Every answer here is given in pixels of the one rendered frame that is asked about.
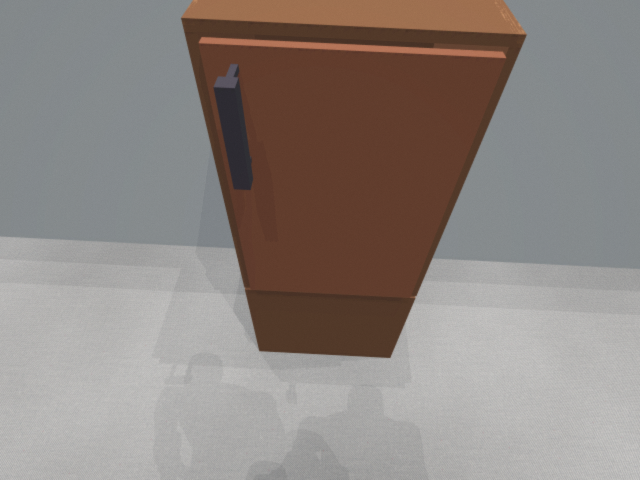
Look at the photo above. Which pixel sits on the handle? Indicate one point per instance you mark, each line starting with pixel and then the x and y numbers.
pixel 230 108

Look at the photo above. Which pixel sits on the cupboard door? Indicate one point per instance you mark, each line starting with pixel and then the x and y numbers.
pixel 356 151

